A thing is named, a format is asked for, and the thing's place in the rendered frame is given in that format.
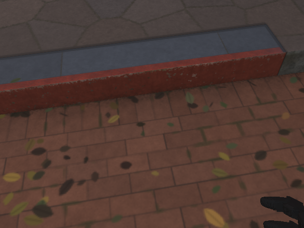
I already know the right robot hand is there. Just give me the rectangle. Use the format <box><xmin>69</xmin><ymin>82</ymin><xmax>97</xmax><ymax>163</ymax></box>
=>
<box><xmin>260</xmin><ymin>196</ymin><xmax>304</xmax><ymax>228</ymax></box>

